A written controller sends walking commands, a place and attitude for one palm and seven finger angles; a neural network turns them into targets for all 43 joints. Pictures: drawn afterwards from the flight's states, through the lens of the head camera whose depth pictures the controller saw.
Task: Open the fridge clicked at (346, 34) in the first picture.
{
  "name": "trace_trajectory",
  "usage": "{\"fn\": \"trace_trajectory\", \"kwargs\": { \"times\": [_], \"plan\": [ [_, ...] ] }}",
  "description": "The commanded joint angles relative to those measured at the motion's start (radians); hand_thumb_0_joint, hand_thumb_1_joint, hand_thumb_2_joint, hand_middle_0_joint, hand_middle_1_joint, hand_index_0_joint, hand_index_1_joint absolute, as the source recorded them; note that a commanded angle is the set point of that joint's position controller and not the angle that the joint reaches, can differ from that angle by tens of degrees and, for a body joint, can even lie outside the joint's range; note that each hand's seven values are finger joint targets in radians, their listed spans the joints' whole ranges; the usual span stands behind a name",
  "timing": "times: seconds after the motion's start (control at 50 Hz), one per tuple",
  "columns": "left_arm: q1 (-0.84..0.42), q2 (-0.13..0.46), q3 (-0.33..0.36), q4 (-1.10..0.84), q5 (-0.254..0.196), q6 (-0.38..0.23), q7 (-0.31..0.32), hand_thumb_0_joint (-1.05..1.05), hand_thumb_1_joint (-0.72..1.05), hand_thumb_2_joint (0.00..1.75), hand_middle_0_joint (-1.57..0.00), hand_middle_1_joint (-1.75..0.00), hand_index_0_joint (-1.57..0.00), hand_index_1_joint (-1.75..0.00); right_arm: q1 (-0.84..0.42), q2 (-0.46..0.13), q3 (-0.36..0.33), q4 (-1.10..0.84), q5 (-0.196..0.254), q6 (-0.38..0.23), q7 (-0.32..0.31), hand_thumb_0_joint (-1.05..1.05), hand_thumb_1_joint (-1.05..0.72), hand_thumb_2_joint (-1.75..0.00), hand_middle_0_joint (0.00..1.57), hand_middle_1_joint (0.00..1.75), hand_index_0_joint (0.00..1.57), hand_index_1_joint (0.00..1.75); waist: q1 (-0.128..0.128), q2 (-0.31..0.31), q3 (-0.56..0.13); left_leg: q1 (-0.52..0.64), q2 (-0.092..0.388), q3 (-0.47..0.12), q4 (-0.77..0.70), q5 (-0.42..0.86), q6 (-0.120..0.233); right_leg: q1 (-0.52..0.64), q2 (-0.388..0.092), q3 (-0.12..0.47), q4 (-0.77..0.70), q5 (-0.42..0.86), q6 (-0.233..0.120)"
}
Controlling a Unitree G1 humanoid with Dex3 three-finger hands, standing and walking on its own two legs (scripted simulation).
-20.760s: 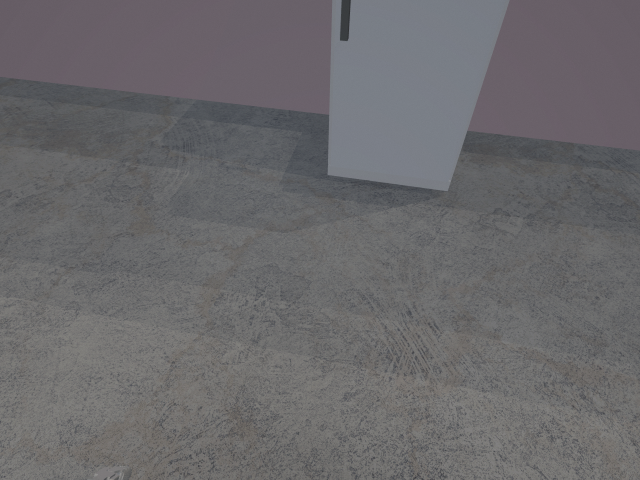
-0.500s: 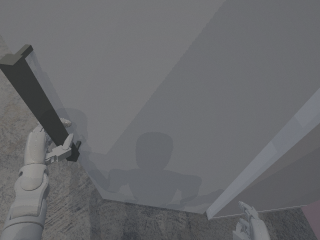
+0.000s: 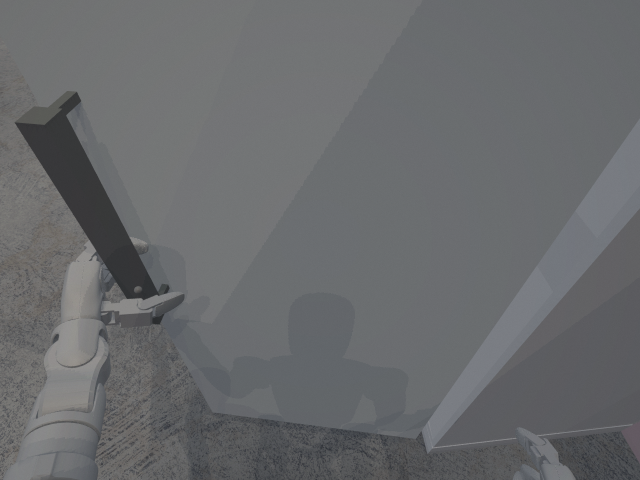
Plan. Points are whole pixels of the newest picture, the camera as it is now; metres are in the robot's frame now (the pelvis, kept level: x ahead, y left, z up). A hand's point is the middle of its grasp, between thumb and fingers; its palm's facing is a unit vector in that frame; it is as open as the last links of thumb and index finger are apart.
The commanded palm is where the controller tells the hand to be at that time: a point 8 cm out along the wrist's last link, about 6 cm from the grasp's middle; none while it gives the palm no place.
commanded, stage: loosen the grip on the handle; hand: left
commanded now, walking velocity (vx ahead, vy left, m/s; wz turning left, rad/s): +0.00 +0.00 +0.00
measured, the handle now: (120, 229) +0.38 +0.27 +0.12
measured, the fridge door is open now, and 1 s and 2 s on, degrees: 77 78 78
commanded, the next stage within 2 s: slip the hand off the handle in 0.28 s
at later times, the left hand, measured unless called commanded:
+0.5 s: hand (113, 301) +0.33 +0.29 +0.03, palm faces +0.31 -0.90 -0.30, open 14.3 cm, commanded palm +0.29 +0.34 +0.05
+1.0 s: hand (64, 296) +0.34 +0.36 +0.04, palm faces +0.34 -0.89 -0.31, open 14.6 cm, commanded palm +0.29 +0.39 +0.05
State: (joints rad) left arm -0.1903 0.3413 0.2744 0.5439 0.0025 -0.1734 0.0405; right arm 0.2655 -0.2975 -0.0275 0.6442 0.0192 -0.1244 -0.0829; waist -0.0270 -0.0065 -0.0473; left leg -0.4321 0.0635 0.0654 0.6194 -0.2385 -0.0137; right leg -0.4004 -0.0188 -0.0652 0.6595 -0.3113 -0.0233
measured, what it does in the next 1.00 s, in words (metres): stands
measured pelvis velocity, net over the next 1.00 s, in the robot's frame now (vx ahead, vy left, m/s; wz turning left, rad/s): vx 0.03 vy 0.03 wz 0.01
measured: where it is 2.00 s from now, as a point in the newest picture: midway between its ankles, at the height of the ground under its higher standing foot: outside the picture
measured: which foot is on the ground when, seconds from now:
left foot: down 0.00-1.00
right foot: down 0.00-1.00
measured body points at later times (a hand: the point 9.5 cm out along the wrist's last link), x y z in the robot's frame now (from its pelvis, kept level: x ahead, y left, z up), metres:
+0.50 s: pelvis +0.02 +0.02 -0.01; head +0.05 +0.03 +0.44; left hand +0.31 +0.34 +0.05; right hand +0.18 -0.22 -0.11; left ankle +0.05 +0.14 -0.72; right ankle +0.02 -0.10 -0.72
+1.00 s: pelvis +0.03 +0.03 -0.02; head +0.07 +0.04 +0.43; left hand +0.31 +0.40 +0.05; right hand +0.16 -0.23 -0.11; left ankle +0.05 +0.14 -0.72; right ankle +0.02 -0.10 -0.72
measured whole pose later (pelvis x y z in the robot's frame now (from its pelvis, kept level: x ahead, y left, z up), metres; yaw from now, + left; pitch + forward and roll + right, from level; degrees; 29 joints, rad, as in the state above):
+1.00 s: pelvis +0.03 +0.03 -0.02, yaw +1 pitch +9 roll -2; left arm -0.14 0.49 0.43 0.56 -0.07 -0.19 -0.11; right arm 0.26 -0.25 0.02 0.67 0.01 -0.10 -0.11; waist -0.01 0.01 -0.08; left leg -0.61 0.04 0.01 0.81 -0.36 0.01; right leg -0.52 -0.02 -0.08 0.76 -0.39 0.01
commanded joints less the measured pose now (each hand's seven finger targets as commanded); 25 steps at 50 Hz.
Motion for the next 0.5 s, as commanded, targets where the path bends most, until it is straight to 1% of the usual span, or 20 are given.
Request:
{"fn": "trace_trajectory", "kwargs": {
  "times": [0.0,0.04,0.06,0.08,0.1,0.12,0.14,0.18,0.24,0.26,0.3,0.32,0.34,0.36,0.38,0.4,0.42,0.44,0.46,0.48],
  "plan": [
    [-0.341,0.26,0.04,-0.213,-0.016,-0.069,0.023,0.0,-0.55,0.2,-0.37,-1.3,-0.37,-1.3,-0.096,-0.1,-0.012,-0.134,0.011,-0.057,-0.028,0.0,-0.9,-0.9,0.2,0.3,0.2,0.3,0.022,0.027,-0.127,0.055,-0.077,0.009,-0.079,-0.169,0.046,-0.04,0.003,0.075,-0.194,-0.218,0.03],
    [-0.343,0.227,0.017,-0.224,-0.021,-0.075,0.032,0.0,-0.55,0.2,-0.34,-1.27,-0.34,-1.27,-0.09,-0.098,-0.011,-0.124,0.008,-0.063,-0.031,0.0,-0.9,-0.9,0.2,0.3,0.2,0.3,0.021,0.053,-0.146,0.068,-0.075,-0.007,-0.076,-0.173,0.046,-0.043,0.008,0.067,-0.181,-0.193,0.025],
    [-0.358,0.238,0.022,-0.226,-0.022,-0.079,0.034,0.0,-0.55,0.2,-0.33,-1.25,-0.33,-1.25,-0.085,-0.1,-0.009,-0.119,0.007,-0.069,-0.034,0.0,-0.9,-0.9,0.2,0.3,0.2,0.3,0.019,0.027,-0.154,0.065,-0.073,-0.016,-0.072,-0.168,0.047,-0.042,0.01,0.063,-0.174,-0.183,0.024],
    [-0.225,0.336,0.137,-0.169,-0.024,-0.077,0.038,0.0,-0.55,0.2,-0.32,-1.23,-0.32,-1.23,-0.07,-0.107,-0.018,-0.11,0.0,-0.066,-0.037,0.0,-0.9,-0.9,0.2,0.3,0.2,0.3,0.054,0.012,-0.169,0.045,-0.074,-0.016,-0.061,-0.129,0.046,-0.014,0.014,0.062,-0.163,-0.158,0.022],
    [-0.235,0.286,0.083,-0.219,-0.028,-0.082,0.027,0.0,-0.55,0.2,-0.3,-1.22,-0.3,-1.22,-0.084,-0.101,-0.009,-0.122,0.0,-0.066,-0.034,0.0,-0.9,-0.9,0.2,0.3,0.2,0.3,0.044,0.044,-0.187,0.054,-0.077,-0.013,-0.052,-0.087,0.047,-0.01,0.012,0.055,-0.146,-0.108,0.023],
    [-0.228,0.278,0.098,-0.228,-0.03,-0.088,0.03,0.0,-0.55,0.2,-0.29,-1.2,-0.29,-1.2,-0.078,-0.102,-0.013,-0.112,-0.004,-0.065,-0.032,0.0,-0.9,-0.9,0.2,0.3,0.2,0.3,0.051,0.039,-0.197,0.063,-0.072,-0.02,-0.048,-0.064,0.047,-0.003,0.012,0.051,-0.137,-0.078,0.021],
    [-0.224,0.253,0.072,-0.239,-0.036,-0.09,0.028,0.0,-0.55,0.2,-0.28,-1.18,-0.28,-1.18,-0.077,-0.097,-0.011,-0.116,-0.002,-0.068,-0.03,0.0,-0.9,-0.9,0.2,0.3,0.2,0.3,0.042,0.053,-0.201,0.07,-0.069,-0.018,-0.04,-0.048,0.046,-0.014,0.016,0.046,-0.128,-0.054,0.022],
    [-0.21,0.272,0.098,-0.26,-0.049,-0.087,0.029,0.0,-0.55,0.2,-0.25,-1.15,-0.25,-1.15,-0.068,-0.101,-0.014,-0.109,-0.006,-0.071,-0.029,0.0,-0.9,-0.9,0.2,0.3,0.2,0.3,0.043,0.037,-0.217,0.073,-0.067,-0.022,-0.021,0.0,0.045,-0.012,0.019,0.037,-0.107,0.011,0.023],
    [-0.194,0.213,0.054,-0.302,-0.041,-0.084,0.033,0.0,-0.55,0.2,-0.25,-1.15,-0.25,-1.15,-0.057,-0.096,-0.016,-0.1,-0.01,-0.074,-0.022,0.0,-0.9,-0.9,0.2,0.3,0.2,0.3,0.031,0.043,-0.245,0.099,-0.061,-0.033,-0.003,0.058,0.044,-0.027,0.024,0.02,-0.073,0.081,0.022],
    [-0.181,0.218,0.057,-0.316,-0.044,-0.081,0.031,0.0,-0.55,0.2,-0.25,-1.15,-0.25,-1.15,-0.056,-0.098,-0.019,-0.103,-0.009,-0.076,-0.021,0.0,-0.9,-0.9,0.2,0.3,0.2,0.3,0.031,0.028,-0.25,0.101,-0.057,-0.038,0.0,0.062,0.043,-0.03,0.026,0.019,-0.069,0.086,0.023],
    [-0.193,0.179,0.015,-0.355,-0.041,-0.078,0.029,0.0,-0.55,0.2,-0.25,-1.15,-0.25,-1.15,-0.06,-0.095,-0.017,-0.101,-0.008,-0.08,-0.019,0.0,-0.9,-0.9,0.2,0.3,0.2,0.3,0.022,0.05,-0.252,0.117,-0.053,-0.049,0.003,0.067,0.039,-0.05,0.027,0.012,-0.056,0.086,0.021],
    [-0.192,0.193,0.032,-0.357,-0.033,-0.076,0.04,0.0,-0.55,0.2,-0.25,-1.15,-0.25,-1.15,-0.062,-0.098,-0.018,-0.095,-0.008,-0.079,-0.02,0.0,-0.9,-0.9,0.2,0.3,0.2,0.3,0.024,0.048,-0.232,0.115,-0.048,-0.057,0.005,0.073,0.038,-0.054,0.026,0.009,-0.051,0.086,0.018],
    [-0.176,0.158,0.006,-0.368,-0.034,-0.072,0.041,0.0,-0.55,0.2,-0.25,-1.15,-0.25,-1.15,-0.056,-0.093,-0.018,-0.097,-0.01,-0.08,-0.016,0.0,-0.9,-0.9,0.2,0.3,0.2,0.3,0.025,0.053,-0.259,0.128,-0.051,-0.057,0.008,0.094,0.037,-0.051,0.028,0.004,-0.043,0.108,0.019],
    [-0.082,0.309,0.156,-0.228,-0.022,-0.056,0.045,0.0,-0.55,0.2,-0.25,-1.15,-0.25,-1.15,-0.032,-0.108,-0.023,-0.077,-0.01,-0.066,-0.02,0.0,-0.9,-0.9,0.2,0.3,0.2,0.3,0.045,-0.01,-0.204,0.066,-0.049,-0.06,0.012,0.081,0.034,-0.055,0.03,0.007,-0.041,0.103,0.017],
    [-0.116,0.255,0.096,-0.267,-0.022,-0.052,0.031,0.0,-0.55,0.2,-0.25,-1.15,-0.25,-1.15,-0.05,-0.101,-0.011,-0.098,-0.009,-0.057,-0.019,0.0,-0.9,-0.9,0.2,0.3,0.2,0.3,0.035,-0.004,-0.2,0.046,-0.058,-0.056,0.014,0.074,0.036,-0.057,0.024,0.005,-0.033,0.104,0.022],
    [-0.162,0.252,0.091,-0.3,-0.023,-0.056,0.022,0.0,-0.55,0.2,-0.25,-1.15,-0.25,-1.15,-0.06,-0.096,-0.012,-0.104,-0.005,-0.055,-0.02,0.0,-0.9,-0.9,0.2,0.3,0.2,0.3,0.034,0.024,-0.212,0.059,-0.058,-0.055,0.017,0.07,0.036,-0.061,0.023,0.008,-0.031,0.098,0.021],
    [-0.176,0.29,0.131,-0.31,-0.021,-0.06,0.027,0.0,-0.55,0.2,-0.25,-1.15,-0.25,-1.15,-0.059,-0.098,-0.015,-0.097,-0.007,-0.049,-0.024,0.0,-0.9,-0.9,0.2,0.3,0.2,0.3,0.039,0.048,-0.216,0.068,-0.054,-0.059,0.019,0.082,0.036,-0.056,0.023,0.011,-0.028,0.1,0.016],
    [-0.182,0.27,0.11,-0.337,-0.022,-0.068,0.017,0.0,-0.55,0.2,-0.25,-1.15,-0.25,-1.15,-0.054,-0.091,-0.015,-0.102,-0.01,-0.048,-0.023,0.0,-0.9,-0.9,0.2,0.3,0.2,0.3,0.037,0.063,-0.265,0.093,-0.057,-0.057,0.028,0.114,0.036,-0.046,0.026,0.009,-0.02,0.129,0.015],
    [-0.167,0.283,0.126,-0.346,-0.032,-0.072,0.009,0.0,-0.55,0.2,-0.25,-1.15,-0.25,-1.15,-0.054,-0.091,-0.016,-0.107,-0.01,-0.048,-0.024,0.0,-0.9,-0.9,0.2,0.3,0.2,0.3,0.043,0.076,-0.282,0.1,-0.056,-0.057,0.035,0.131,0.034,-0.043,0.028,0.01,-0.018,0.143,0.014],
    [-0.191,0.285,0.123,-0.356,-0.037,-0.08,-0.001,0.0,-0.55,0.2,-0.25,-1.15,-0.25,-1.15,-0.053,-0.091,-0.016,-0.102,-0.01,-0.048,-0.026,0.0,-0.9,-0.9,0.2,0.3,0.2,0.3,0.031,0.074,-0.288,0.109,-0.055,-0.061,0.043,0.152,0.033,-0.045,0.03,0.008,-0.01,0.16,0.015]
  ]
}}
